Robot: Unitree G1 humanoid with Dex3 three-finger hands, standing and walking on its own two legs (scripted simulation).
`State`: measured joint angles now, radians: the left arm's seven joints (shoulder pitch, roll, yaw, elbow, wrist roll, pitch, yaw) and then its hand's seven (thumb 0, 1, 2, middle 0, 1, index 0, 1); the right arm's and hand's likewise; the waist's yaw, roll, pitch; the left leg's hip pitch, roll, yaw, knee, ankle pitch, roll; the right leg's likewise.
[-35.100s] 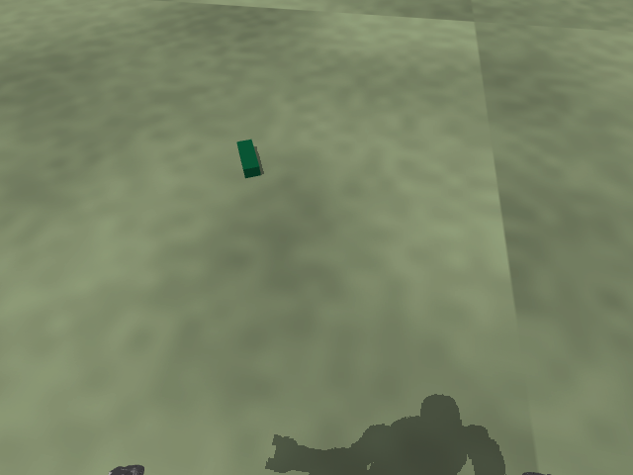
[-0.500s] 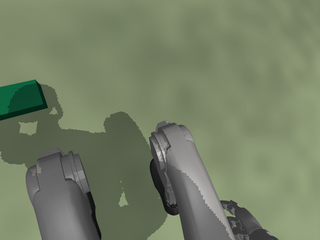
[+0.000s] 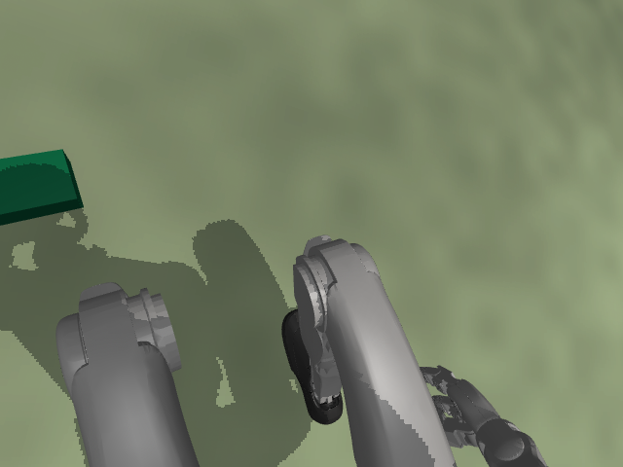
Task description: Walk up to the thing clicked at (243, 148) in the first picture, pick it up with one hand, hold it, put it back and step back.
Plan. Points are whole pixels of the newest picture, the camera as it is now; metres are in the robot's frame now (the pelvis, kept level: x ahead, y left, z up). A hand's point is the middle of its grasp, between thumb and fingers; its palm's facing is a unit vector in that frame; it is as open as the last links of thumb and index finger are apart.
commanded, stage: rest palm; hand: left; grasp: from above
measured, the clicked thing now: out of the picture +0.47 +0.34 -0.29
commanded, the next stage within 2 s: close in 1.34 s
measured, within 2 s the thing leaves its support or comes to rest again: neither
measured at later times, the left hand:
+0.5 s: hand out of the picture +0.46 +0.32 -0.25, palm faces -0.45 -0.14 -0.88, open 14.2 cm
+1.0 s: hand out of the picture +0.45 +0.33 -0.26, palm faces -0.44 -0.14 -0.89, open 14.2 cm
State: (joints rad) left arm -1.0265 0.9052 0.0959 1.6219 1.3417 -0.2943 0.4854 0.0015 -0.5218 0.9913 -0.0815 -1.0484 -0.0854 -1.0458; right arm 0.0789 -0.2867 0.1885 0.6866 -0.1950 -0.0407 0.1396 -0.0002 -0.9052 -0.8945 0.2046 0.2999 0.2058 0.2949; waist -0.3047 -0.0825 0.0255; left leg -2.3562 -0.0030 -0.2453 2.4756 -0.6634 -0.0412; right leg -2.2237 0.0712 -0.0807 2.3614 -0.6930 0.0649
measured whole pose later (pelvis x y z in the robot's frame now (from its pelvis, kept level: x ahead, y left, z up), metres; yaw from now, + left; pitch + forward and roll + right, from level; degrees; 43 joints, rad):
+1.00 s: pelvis +0.01 +0.01 -0.01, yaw -4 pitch +27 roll -16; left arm -1.02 1.03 0.10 1.73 1.33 -0.29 0.62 0.00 -0.54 1.00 -0.08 -1.01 -0.07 -1.02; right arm 0.05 -0.32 0.30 0.69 -0.29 -0.18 0.22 0.00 -0.91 -0.90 0.20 0.30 0.21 0.30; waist -0.35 -0.15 0.13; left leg -2.36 0.01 -0.31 2.57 -0.72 -0.03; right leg -2.20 0.09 -0.13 2.39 -0.71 0.07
